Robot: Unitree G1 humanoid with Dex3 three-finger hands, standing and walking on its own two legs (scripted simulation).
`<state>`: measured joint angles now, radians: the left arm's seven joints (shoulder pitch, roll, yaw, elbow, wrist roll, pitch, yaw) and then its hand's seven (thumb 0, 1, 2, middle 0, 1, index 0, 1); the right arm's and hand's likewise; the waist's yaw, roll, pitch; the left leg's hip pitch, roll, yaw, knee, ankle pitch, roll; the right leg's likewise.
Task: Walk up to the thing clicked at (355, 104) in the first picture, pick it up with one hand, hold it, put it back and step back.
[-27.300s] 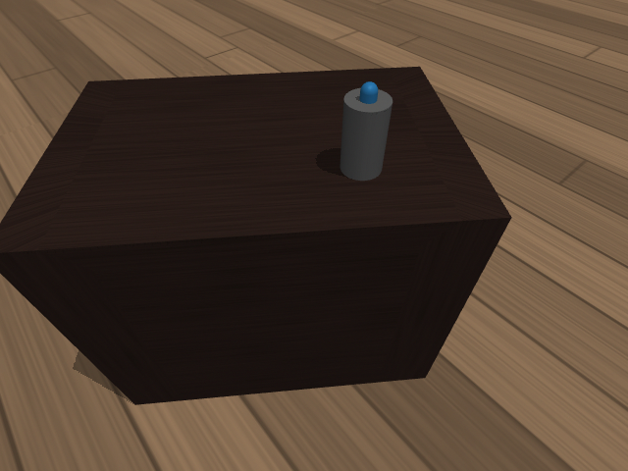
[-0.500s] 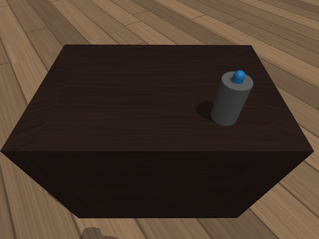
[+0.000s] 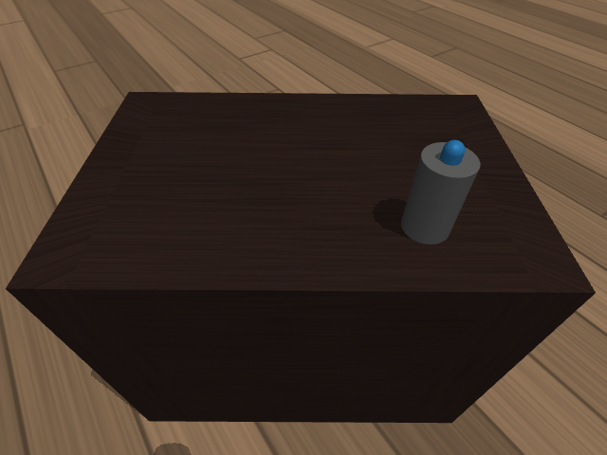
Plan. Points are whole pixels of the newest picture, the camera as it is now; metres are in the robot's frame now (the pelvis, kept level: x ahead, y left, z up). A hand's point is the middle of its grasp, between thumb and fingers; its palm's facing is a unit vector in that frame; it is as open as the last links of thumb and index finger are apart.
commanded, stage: stand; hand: right
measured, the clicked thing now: (439, 188) +0.50 -0.22 +0.06
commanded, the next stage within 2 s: none
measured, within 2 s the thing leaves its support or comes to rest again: neither
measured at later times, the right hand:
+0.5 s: hand out of the picture +0.08 -0.25 -0.15, palm faces -0.02 +0.94 -0.35, open 7.4 cm
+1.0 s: hand out of the picture +0.08 -0.26 -0.16, palm faces -0.02 +0.94 -0.35, open 7.4 cm
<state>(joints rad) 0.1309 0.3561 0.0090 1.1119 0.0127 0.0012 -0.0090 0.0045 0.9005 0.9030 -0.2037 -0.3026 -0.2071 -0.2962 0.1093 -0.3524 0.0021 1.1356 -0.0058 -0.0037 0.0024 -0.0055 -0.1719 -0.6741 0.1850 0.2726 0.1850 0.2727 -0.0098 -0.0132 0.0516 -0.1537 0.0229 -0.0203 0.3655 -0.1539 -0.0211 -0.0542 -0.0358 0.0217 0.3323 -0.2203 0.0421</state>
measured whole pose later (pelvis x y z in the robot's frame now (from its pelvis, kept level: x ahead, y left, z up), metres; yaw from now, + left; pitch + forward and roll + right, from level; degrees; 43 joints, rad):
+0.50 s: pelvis +0.00 +0.00 +0.00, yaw +0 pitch -3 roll +0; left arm 0.14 0.36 0.01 1.11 0.01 0.00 -0.01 0.01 0.90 0.90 -0.20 -0.30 -0.21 -0.30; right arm 0.11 -0.35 0.00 1.13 0.00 -0.01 0.00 0.00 -0.90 -0.90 0.20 0.30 0.20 0.30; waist -0.01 -0.01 0.05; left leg -0.16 0.02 -0.03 0.37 -0.16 -0.02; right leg -0.05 -0.04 0.02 0.33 -0.23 0.05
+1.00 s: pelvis +0.01 +0.00 +0.00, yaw +1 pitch -2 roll +0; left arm 0.15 0.36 0.01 1.10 0.01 0.00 -0.01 0.01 0.90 0.90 -0.20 -0.30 -0.21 -0.30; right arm 0.11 -0.35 0.00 1.14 0.00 0.00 0.01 0.00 -0.91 -0.90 0.20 0.30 0.20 0.30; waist -0.01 -0.01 0.06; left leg -0.16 0.02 -0.03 0.36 -0.16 -0.02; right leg -0.06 -0.04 0.01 0.33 -0.23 0.04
